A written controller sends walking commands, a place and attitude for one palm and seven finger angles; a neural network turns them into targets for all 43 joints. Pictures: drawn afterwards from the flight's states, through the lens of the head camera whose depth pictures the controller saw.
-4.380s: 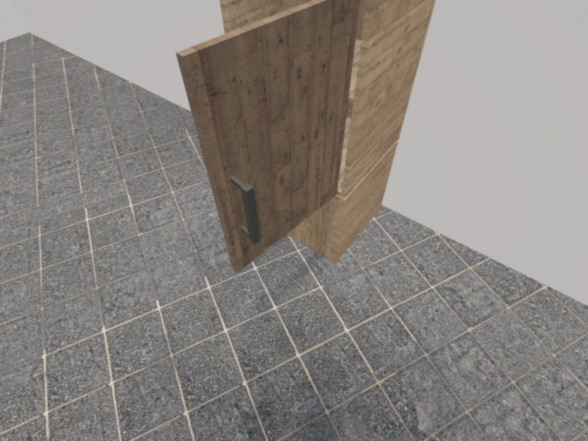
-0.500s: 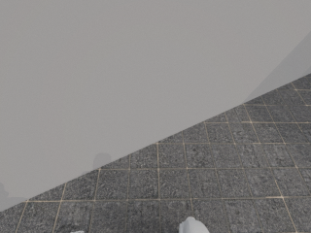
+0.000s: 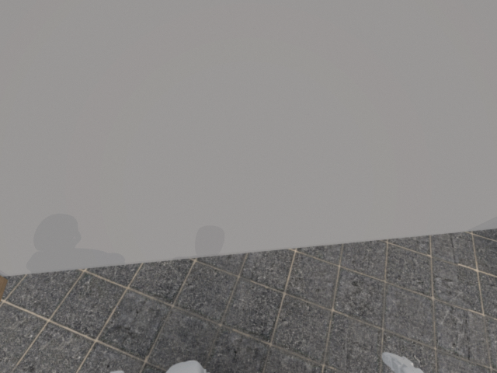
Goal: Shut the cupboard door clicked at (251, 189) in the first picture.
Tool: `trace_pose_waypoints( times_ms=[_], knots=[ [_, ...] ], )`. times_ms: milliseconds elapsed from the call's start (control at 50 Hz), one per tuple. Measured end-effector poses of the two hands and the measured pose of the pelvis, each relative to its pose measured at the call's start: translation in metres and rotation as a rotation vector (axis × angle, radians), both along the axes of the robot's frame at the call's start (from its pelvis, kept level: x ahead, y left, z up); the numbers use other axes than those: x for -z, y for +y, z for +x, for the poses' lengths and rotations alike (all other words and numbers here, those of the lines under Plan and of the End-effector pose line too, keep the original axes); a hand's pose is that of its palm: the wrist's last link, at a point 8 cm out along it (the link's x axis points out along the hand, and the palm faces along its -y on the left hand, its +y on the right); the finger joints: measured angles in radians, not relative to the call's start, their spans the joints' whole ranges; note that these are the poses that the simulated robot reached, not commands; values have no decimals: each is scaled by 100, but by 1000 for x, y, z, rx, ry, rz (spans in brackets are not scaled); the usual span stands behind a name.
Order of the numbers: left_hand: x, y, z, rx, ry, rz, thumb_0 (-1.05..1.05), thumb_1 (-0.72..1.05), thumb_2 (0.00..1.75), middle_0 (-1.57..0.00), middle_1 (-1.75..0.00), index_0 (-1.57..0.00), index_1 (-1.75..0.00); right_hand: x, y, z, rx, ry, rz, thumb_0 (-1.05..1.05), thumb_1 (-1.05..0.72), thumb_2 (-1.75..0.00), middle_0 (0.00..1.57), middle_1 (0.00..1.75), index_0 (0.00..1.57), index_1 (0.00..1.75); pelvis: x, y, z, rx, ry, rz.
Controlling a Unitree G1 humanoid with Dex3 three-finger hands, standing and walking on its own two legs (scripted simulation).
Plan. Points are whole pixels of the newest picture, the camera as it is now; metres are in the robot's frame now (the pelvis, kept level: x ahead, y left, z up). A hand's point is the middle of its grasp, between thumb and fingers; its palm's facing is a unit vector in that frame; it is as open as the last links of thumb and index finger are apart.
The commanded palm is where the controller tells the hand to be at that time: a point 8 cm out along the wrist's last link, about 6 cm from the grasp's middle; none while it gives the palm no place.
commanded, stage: turn to face it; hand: left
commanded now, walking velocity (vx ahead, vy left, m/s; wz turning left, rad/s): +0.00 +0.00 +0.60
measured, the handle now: out of the picture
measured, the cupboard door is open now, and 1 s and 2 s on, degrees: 82 82 82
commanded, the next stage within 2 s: none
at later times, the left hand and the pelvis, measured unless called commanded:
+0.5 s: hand out of the picture +0.05 +0.19 -0.15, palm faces +0.25 -0.92 -0.31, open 7.3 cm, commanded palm none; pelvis +0.01 -0.05 +0.00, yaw +16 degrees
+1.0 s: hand out of the picture -0.07 +0.17 -0.17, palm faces +0.58 -0.77 -0.28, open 7.3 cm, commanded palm none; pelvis +0.01 -0.05 +0.00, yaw +35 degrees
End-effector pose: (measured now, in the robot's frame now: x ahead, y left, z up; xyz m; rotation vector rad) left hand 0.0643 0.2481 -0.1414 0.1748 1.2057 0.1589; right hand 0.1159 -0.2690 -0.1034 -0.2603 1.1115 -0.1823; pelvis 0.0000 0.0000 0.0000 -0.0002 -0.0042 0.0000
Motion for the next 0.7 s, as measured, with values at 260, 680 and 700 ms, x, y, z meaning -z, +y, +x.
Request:
trace_pose_waypoints(
  times_ms=[260,680,700],
  knots=[
    [-14,42,-37,-149,58,53,0,92,90,-20,-30,-20,-30,-1,34,17,-152,66,6,0,-91,-90,20,30,20,30,-10,5,3,-132,29,-28],
    [-37,-68,-60,-350,-1,47,0,92,90,-20,-30,-20,-30,24,-21,54,-298,206,63,1,-91,-90,20,30,20,30,-16,-66,21,-406,26,52],
    [-36,-69,-65,-370,-1,47,0,92,90,-20,-30,-20,-30,23,-19,61,-319,203,58,1,-91,-90,20,30,20,30,-16,-67,21,-420,25,53]
  ],
)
